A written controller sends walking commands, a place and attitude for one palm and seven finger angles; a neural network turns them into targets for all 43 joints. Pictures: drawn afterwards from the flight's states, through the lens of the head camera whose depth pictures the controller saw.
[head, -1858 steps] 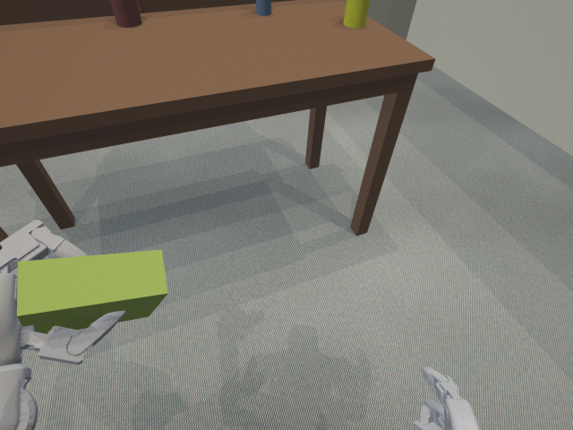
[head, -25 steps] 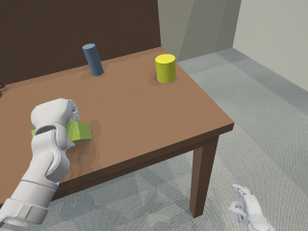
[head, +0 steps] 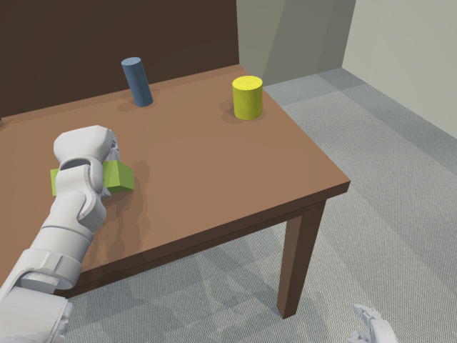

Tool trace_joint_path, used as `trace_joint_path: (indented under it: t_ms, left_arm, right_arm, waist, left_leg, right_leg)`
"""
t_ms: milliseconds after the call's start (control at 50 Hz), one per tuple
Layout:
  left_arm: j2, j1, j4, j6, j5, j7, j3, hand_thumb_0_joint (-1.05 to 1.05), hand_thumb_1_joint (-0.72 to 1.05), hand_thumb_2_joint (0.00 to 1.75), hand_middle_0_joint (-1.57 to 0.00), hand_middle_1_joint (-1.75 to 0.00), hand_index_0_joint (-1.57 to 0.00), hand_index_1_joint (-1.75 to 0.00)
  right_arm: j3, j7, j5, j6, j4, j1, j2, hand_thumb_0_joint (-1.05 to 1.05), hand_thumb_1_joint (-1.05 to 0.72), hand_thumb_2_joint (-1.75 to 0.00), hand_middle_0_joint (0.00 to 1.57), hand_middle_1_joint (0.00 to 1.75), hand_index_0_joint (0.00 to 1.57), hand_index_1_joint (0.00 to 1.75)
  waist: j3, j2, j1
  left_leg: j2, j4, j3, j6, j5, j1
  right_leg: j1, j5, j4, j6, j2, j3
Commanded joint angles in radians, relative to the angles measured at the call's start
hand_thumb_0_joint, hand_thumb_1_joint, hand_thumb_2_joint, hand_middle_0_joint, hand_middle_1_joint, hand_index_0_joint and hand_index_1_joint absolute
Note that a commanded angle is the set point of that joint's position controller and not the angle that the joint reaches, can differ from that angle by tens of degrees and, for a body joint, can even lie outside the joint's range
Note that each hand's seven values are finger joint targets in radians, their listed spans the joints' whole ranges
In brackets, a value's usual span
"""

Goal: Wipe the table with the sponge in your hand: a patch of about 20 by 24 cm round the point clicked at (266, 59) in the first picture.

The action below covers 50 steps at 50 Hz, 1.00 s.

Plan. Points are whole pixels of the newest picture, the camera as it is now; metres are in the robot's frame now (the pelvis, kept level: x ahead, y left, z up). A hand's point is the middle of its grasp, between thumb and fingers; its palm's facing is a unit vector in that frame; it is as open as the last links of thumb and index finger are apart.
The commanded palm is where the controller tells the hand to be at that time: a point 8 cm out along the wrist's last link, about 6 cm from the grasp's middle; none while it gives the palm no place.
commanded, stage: wipe forward along the middle lane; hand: left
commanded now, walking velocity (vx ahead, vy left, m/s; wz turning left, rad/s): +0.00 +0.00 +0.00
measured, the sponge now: (101, 182) +0.38 +0.30 +0.09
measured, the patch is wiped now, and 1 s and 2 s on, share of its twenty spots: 0.95 0.95 0.95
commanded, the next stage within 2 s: slide back across to the first lane in 0.84 s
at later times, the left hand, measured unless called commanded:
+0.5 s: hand (94, 155) +0.40 +0.30 +0.15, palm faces -0.10 +0.03 -0.99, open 9.0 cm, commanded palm +0.39 +0.31 +0.17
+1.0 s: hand (91, 142) +0.44 +0.32 +0.15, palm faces -0.13 +0.04 -0.99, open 8.9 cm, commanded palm +0.42 +0.33 +0.18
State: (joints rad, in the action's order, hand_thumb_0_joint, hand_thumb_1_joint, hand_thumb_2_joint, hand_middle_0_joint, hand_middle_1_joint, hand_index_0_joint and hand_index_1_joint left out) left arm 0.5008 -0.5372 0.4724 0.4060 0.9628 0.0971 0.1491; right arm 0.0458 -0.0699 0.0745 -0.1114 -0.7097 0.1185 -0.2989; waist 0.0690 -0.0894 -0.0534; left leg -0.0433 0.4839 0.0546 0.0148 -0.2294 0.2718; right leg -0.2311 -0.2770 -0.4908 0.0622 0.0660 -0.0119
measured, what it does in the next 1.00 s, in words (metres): stands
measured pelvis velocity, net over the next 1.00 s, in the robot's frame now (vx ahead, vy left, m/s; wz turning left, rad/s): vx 0.01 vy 0.00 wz -0.02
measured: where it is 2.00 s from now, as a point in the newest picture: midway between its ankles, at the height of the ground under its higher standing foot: outside the picture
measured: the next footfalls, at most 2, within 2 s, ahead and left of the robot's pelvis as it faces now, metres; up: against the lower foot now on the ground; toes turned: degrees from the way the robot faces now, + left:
none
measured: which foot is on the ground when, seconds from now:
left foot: down 0.00-1.00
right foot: down 0.00-1.00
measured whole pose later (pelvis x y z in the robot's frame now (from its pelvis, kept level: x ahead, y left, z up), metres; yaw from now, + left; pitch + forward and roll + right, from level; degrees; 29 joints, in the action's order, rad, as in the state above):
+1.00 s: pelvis +0.01 +0.00 +0.00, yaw -1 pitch +8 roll -1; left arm 0.69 -0.84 0.97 0.11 1.02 0.09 0.03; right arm 0.00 -0.07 0.08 -0.15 -0.73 0.27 -0.33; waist 0.09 -0.08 0.03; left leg -0.01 0.52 0.05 0.02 -0.25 0.41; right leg -0.35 -0.26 -0.48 0.07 0.09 -0.02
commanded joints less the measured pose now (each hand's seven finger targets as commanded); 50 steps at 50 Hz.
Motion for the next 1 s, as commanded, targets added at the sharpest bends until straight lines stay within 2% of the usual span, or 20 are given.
trace_joint_path:
  t_ms: [0, 20, 100, 120, 180, 240, 300, 320, 360, 420, 460, 520, 580, 620, 660, 720, 760, 820, 880, 980]
  left_arm:
    - [0.173, -0.17, 0.046, -0.037, 0.006, -0.013, -0.059, 0.0, 0.1, 1.3, -1.2, -1.6, -1.2, -1.6]
    - [0.209, -0.169, 0.049, -0.044, 0.011, -0.014, -0.092, 0.0, 0.1, 1.3, -1.2, -1.6, -1.2, -1.6]
    - [0.211, -0.216, 0.093, -0.066, 0.012, -0.022, -0.079, 0.0, 0.1, 1.3, -1.2, -1.6, -1.2, -1.6]
    - [0.264, -0.213, 0.096, -0.074, 0.015, -0.024, -0.126, 0.0, 0.1, 1.3, -1.2, -1.6, -1.2, -1.6]
    - [0.255, -0.28, 0.144, -0.088, 0.022, -0.027, -0.092, 0.0, 0.1, 1.3, -1.2, -1.6, -1.2, -1.6]
    - [0.3, -0.292, 0.188, -0.105, 0.035, -0.029, -0.12, 0.0, 0.1, 1.3, -1.2, -1.6, -1.2, -1.6]
    - [0.298, -0.351, 0.225, -0.125, 0.035, -0.026, -0.104, 0.0, 0.1, 1.3, -1.2, -1.6, -1.2, -1.6]
    - [0.348, -0.377, 0.235, -0.135, 0.036, -0.023, -0.141, 0.0, 0.1, 1.3, -1.2, -1.6, -1.2, -1.6]
    - [0.313, -0.403, 0.284, -0.151, 0.041, -0.022, -0.104, 0.0, 0.1, 1.3, -1.2, -1.6, -1.2, -1.6]
    - [0.38, -0.443, 0.309, -0.188, 0.049, -0.02, -0.152, 0.0, 0.1, 1.3, -1.2, -1.6, -1.2, -1.6]
    - [0.357, -0.468, 0.333, -0.205, 0.051, -0.022, -0.123, 0.0, 0.1, 1.3, -1.2, -1.6, -1.2, -1.6]
    - [0.401, -0.452, 0.342, -0.24, 0.051, -0.025, -0.171, 0.0, 0.1, 1.3, -1.2, -1.6, -1.2, -1.6]
    - [0.349, -0.457, 0.355, -0.255, 0.048, -0.031, -0.126, 0.0, 0.1, 1.3, -1.2, -1.6, -1.2, -1.6]
    - [0.394, -0.502, 0.351, -0.265, 0.043, -0.034, -0.156, 0.0, 0.1, 1.3, -1.2, -1.6, -1.2, -1.6]
    - [0.398, -0.547, 0.388, -0.264, 0.048, -0.044, -0.14, 0.0, 0.1, 1.3, -1.2, -1.6, -1.2, -1.6]
    - [0.417, -0.552, 0.393, -0.277, 0.056, -0.052, -0.16, 0.0, 0.1, 1.3, -1.2, -1.6, -1.2, -1.6]
    - [0.414, -0.562, 0.417, -0.273, 0.06, -0.053, -0.143, 0.0, 0.1, 1.3, -1.2, -1.6, -1.2, -1.6]
    - [0.443, -0.557, 0.434, -0.274, 0.06, -0.046, -0.17, 0.0, 0.1, 1.3, -1.2, -1.6, -1.2, -1.6]
    - [0.408, -0.568, 0.466, -0.275, 0.07, -0.046, -0.134, 0.0, 0.1, 1.3, -1.2, -1.6, -1.2, -1.6]
    - [0.432, -0.526, 0.395, -0.304, 0.065, -0.057, -0.182, 0.0, 0.1, 1.3, -1.2, -1.6, -1.2, -1.6]
  right_arm:
    - [-0.044, -0.007, -0.001, 0.04, 0.155, -0.124, -0.127, 0.0, -0.9, -0.9, 0.2, 0.3, 0.2, 0.3]
    - [-0.045, -0.007, -0.005, 0.038, 0.157, -0.121, -0.132, 0.0, -0.9, -0.9, 0.2, 0.3, 0.2, 0.3]
    - [-0.049, -0.011, -0.002, 0.035, 0.148, -0.096, -0.133, 0.0, -0.9, -0.9, 0.2, 0.3, 0.2, 0.3]
    - [-0.052, -0.012, -0.006, 0.033, 0.145, -0.093, -0.137, 0.0, -0.9, -0.9, 0.2, 0.3, 0.2, 0.3]
    - [-0.051, -0.017, -0.002, 0.028, 0.135, -0.079, -0.137, 0.0, -0.9, -0.9, 0.2, 0.3, 0.2, 0.3]
    - [-0.054, -0.02, -0.003, 0.025, 0.13, -0.057, -0.141, 0.0, -0.9, -0.9, 0.2, 0.3, 0.2, 0.3]
    - [-0.057, -0.023, -0.001, 0.023, 0.124, -0.039, -0.14, 0.0, -0.9, -0.9, 0.2, 0.3, 0.2, 0.3]
    - [-0.056, -0.024, -0.004, 0.021, 0.121, -0.033, -0.145, 0.0, -0.9, -0.9, 0.2, 0.3, 0.2, 0.3]
    - [-0.059, -0.027, 0.0, 0.02, 0.116, -0.013, -0.143, 0.0, -0.9, -0.9, 0.2, 0.3, 0.2, 0.3]
    - [-0.062, -0.029, -0.004, 0.017, 0.111, 0.007, -0.148, 0.0, -0.9, -0.9, 0.2, 0.3, 0.2, 0.3]
    - [-0.064, -0.028, 0.0, 0.014, 0.106, 0.027, -0.149, 0.0, -0.9, -0.9, 0.2, 0.3, 0.2, 0.3]
    - [-0.07, -0.025, -0.004, 0.01, 0.109, 0.046, -0.153, 0.0, -0.9, -0.9, 0.2, 0.3, 0.2, 0.3]
    - [-0.072, -0.021, 0.001, 0.003, 0.106, 0.063, -0.152, 0.0, -0.9, -0.9, 0.2, 0.3, 0.2, 0.3]
    - [-0.073, -0.022, 0.001, 0.003, 0.104, 0.072, -0.157, 0.0, -0.9, -0.9, 0.2, 0.3, 0.2, 0.3]
    - [-0.074, -0.024, 0.005, 0.003, 0.091, 0.085, -0.161, 0.0, -0.9, -0.9, 0.2, 0.3, 0.2, 0.3]
    - [-0.078, -0.02, 0.003, 0.003, 0.084, 0.102, -0.162, 0.0, -0.9, -0.9, 0.2, 0.3, 0.2, 0.3]
    - [-0.078, -0.018, 0.004, -0.002, 0.078, 0.114, -0.163, 0.0, -0.9, -0.9, 0.2, 0.3, 0.2, 0.3]
    - [-0.08, -0.016, 0.003, -0.006, 0.078, 0.124, -0.165, 0.0, -0.9, -0.9, 0.2, 0.3, 0.2, 0.3]
    - [-0.08, -0.016, 0.007, -0.012, 0.077, 0.13, -0.167, 0.0, -0.9, -0.9, 0.2, 0.3, 0.2, 0.3]
    - [-0.087, -0.012, 0.002, -0.02, 0.096, 0.129, -0.158, 0.0, -0.9, -0.9, 0.2, 0.3, 0.2, 0.3]
  waist:
    - [0.088, 0.191, 0.015]
    - [0.092, 0.19, 0.01]
    - [0.067, 0.194, 0.025]
    - [0.079, 0.196, 0.017]
    - [0.052, 0.183, 0.037]
    - [0.083, 0.17, 0.034]
    - [0.09, 0.165, 0.046]
    - [0.104, 0.176, 0.045]
    - [0.098, 0.174, 0.059]
    - [0.135, 0.176, 0.054]
    - [0.127, 0.18, 0.073]
    - [0.166, 0.179, 0.057]
    - [0.151, 0.181, 0.075]
    - [0.153, 0.179, 0.074]
    - [0.127, 0.191, 0.097]
    - [0.171, 0.153, 0.084]
    - [0.185, 0.163, 0.098]
    - [0.225, 0.169, 0.087]
    - [0.178, 0.159, 0.104]
    - [0.253, 0.142, 0.071]
  left_leg:
    - [-0.007, -0.038, -0.046, 0.03, 0.07, 0.0]
    - [-0.005, -0.041, -0.04, 0.03, 0.069, 0.005]
    - [-0.011, -0.032, -0.05, 0.034, 0.053, 0.025]
    - [-0.009, -0.033, -0.044, 0.034, 0.054, 0.026]
    - [-0.013, -0.032, -0.056, 0.034, 0.019, 0.046]
    - [-0.013, -0.03, -0.054, 0.034, 0.029, 0.052]
    - [-0.015, -0.02, -0.058, 0.038, 0.014, 0.063]
    - [-0.012, -0.026, -0.049, 0.037, 0.007, 0.075]
    - [-0.014, -0.019, -0.057, 0.038, -0.001, 0.085]
    - [-0.012, -0.01, -0.049, 0.041, 0.014, 0.097]
    - [-0.013, -0.001, -0.057, 0.042, 0.007, 0.106]
    - [-0.012, 0.004, -0.047, 0.044, 0.038, 0.113]
    - [-0.012, 0.012, -0.059, 0.045, 0.045, 0.111]
    - [-0.011, 0.006, -0.052, 0.048, 0.046, 0.119]
    - [-0.012, 0.007, -0.058, 0.049, 0.006, 0.14]
    - [-0.011, 0.008, -0.052, 0.048, 0.047, 0.126]
    - [-0.012, 0.018, -0.062, 0.049, 0.052, 0.129]
    - [-0.01, 0.017, -0.059, 0.048, 0.077, 0.134]
    - [-0.009, 0.01, -0.06, 0.049, 0.059, 0.124]
    - [-0.01, 0.011, -0.062, 0.052, 0.122, 0.084]
  right_leg:
    - [0.028, 0.17, 0.106, -0.013, -0.03, -0.041]
    - [0.026, 0.167, 0.108, -0.01, -0.028, -0.048]
    - [0.014, 0.158, 0.115, -0.017, -0.03, -0.052]
    - [0.019, 0.16, 0.117, -0.014, -0.03, -0.064]
    - [-0.002, 0.11, 0.126, -0.021, -0.034, -0.063]
    - [0.015, 0.116, 0.12, -0.018, -0.033, -0.066]
    - [0.009, 0.11, 0.129, -0.022, -0.038, -0.075]
    - [0.016, 0.099, 0.132, -0.02, -0.039, -0.084]
    - [0.006, 0.093, 0.128, -0.024, -0.04, -0.076]
    - [0.022, 0.133, 0.123, -0.022, -0.043, -0.091]
    - [0.012, 0.145, 0.12, -0.028, -0.045, -0.089]
    - [0.04, 0.214, 0.107, -0.021, -0.044, -0.095]
    - [0.022, 0.247, 0.103, -0.027, -0.043, -0.082]
    - [0.025, 0.255, 0.11, -0.023, -0.043, -0.09]
    - [-0.003, 0.19, 0.118, -0.033, -0.044, -0.091]
    - [0.009, 0.24, 0.109, -0.022, -0.042, -0.087]
    - [0.024, 0.278, 0.103, -0.031, -0.046, -0.09]
    - [0.056, 0.335, 0.094, -0.03, -0.049, -0.093]
    - [0.002, 0.266, 0.103, -0.027, -0.038, -0.071]
    - [0.068, 0.345, 0.089, -0.021, -0.037, -0.067]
